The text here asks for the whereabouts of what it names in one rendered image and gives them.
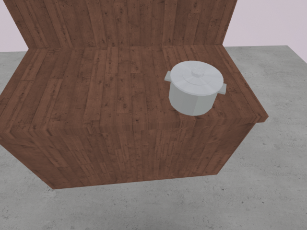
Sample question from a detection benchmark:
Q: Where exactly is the knob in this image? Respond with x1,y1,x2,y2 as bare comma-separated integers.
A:
191,67,205,78

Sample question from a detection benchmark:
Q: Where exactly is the lid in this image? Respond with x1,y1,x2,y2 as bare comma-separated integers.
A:
170,61,224,96

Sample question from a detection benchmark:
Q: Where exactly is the table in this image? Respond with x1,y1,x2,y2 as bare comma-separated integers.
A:
0,0,269,189

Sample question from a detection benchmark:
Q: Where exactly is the pot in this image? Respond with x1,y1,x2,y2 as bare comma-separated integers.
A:
165,71,226,116

